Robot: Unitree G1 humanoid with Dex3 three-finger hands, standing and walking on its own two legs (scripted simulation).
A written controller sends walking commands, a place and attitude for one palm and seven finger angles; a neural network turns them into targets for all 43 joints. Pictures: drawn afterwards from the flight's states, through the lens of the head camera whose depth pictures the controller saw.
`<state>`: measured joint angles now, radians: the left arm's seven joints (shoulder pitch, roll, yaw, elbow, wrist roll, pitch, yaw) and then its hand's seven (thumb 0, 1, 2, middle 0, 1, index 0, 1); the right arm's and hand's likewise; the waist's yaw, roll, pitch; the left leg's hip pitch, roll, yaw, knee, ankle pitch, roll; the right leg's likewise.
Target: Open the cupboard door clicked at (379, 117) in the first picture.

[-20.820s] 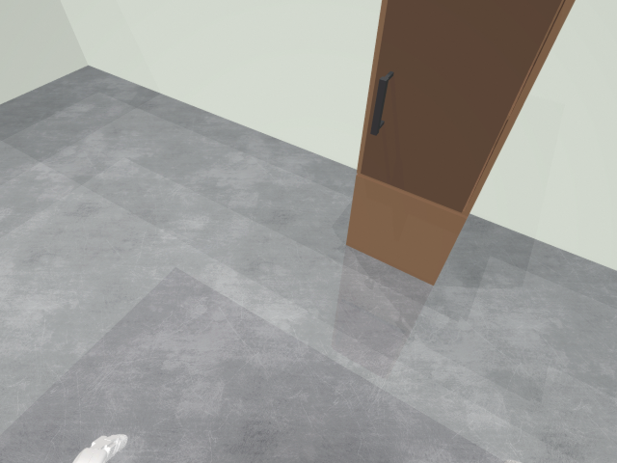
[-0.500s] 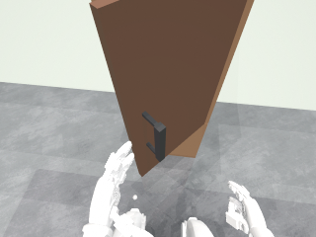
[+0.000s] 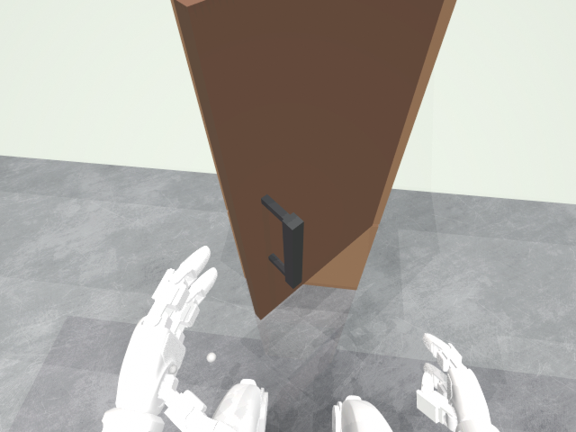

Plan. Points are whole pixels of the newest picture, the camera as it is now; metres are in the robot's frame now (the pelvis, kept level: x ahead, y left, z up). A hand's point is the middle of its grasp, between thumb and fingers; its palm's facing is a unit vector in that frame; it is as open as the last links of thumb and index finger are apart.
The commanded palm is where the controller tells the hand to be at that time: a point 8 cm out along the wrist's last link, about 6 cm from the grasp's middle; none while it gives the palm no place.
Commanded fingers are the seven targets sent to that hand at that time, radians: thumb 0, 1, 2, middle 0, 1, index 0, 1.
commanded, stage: draw the hand back to the body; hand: left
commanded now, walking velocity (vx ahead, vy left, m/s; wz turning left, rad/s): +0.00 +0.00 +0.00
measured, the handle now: (283, 245) +0.36 +0.03 +0.06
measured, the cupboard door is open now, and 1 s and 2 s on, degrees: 49 49 49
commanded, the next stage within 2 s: step back with the hand held close in 1.42 s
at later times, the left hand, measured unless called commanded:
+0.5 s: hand (93, 330) +0.20 +0.19 +0.16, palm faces +0.09 -0.96 -0.26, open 15.3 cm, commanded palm +0.17 +0.24 +0.19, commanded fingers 0.00 -0.01 0.51 -0.17 -0.30 -0.17 -0.30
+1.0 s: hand out of the picture +0.23 +0.27 +0.27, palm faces +0.41 -0.81 -0.41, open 9.5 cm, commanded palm +0.18 +0.32 +0.29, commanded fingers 0.00 0.87 0.88 -0.20 -0.30 -0.20 -0.30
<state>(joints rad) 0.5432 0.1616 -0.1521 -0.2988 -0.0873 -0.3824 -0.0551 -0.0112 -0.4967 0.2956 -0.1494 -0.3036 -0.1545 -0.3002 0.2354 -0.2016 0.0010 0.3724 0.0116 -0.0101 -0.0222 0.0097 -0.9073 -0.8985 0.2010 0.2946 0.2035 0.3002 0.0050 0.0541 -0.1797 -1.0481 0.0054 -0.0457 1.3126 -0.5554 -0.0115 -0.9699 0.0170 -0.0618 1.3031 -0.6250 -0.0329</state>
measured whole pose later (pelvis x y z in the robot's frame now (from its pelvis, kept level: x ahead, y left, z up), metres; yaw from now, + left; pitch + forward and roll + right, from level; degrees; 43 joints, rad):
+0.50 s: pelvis +0.03 +0.02 +0.07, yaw +0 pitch +8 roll -2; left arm 0.70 0.29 0.03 -0.48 -0.07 -0.07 0.05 -0.01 -0.31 0.38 -0.16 -0.30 -0.16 -0.30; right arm 0.30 -0.22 0.03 0.37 0.04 0.00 -0.11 0.01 -0.91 -0.90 0.20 0.29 0.20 0.30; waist 0.01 0.06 -0.17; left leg -0.63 0.00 -0.02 0.96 -0.46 0.02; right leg -0.55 0.02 -0.04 0.90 -0.49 0.00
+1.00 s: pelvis +0.05 +0.03 +0.11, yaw +0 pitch -1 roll -1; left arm 0.53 0.37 0.29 -0.48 -0.07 -0.03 0.14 0.01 0.53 0.74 -0.19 -0.30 -0.20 -0.30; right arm 0.24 -0.22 0.06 0.55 0.02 -0.10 -0.10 0.01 -0.90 -0.90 0.20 0.30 0.21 0.30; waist 0.05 0.06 -0.05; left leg -0.26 -0.02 0.00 0.60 -0.33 0.03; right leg -0.18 -0.01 -0.01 0.55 -0.35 0.01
